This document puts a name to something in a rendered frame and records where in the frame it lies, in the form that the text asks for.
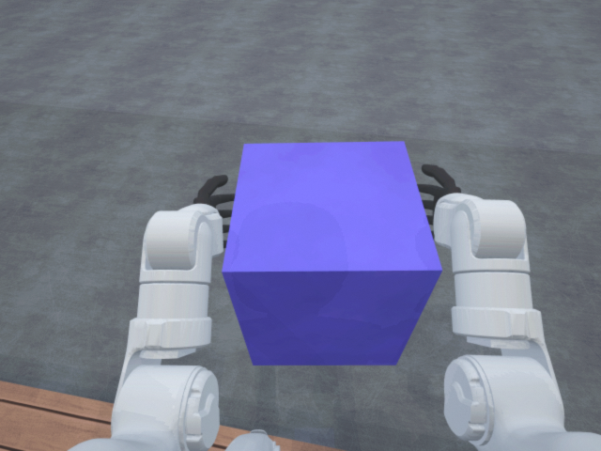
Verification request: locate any robot right upper arm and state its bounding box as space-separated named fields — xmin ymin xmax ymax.
xmin=444 ymin=355 xmax=601 ymax=451

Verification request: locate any robot right forearm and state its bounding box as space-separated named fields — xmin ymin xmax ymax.
xmin=433 ymin=193 xmax=564 ymax=425

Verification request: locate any carton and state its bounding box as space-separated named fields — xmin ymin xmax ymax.
xmin=222 ymin=141 xmax=442 ymax=365

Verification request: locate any robot right hand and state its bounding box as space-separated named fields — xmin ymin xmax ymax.
xmin=417 ymin=164 xmax=461 ymax=240

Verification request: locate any robot left hand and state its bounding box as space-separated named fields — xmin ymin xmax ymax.
xmin=193 ymin=175 xmax=235 ymax=248

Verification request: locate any robot left upper arm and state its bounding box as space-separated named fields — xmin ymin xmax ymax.
xmin=68 ymin=365 xmax=220 ymax=451

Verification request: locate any robot left shin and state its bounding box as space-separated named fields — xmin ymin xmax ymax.
xmin=250 ymin=429 xmax=269 ymax=437

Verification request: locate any robot left forearm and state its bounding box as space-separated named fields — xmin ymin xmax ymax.
xmin=111 ymin=204 xmax=223 ymax=433

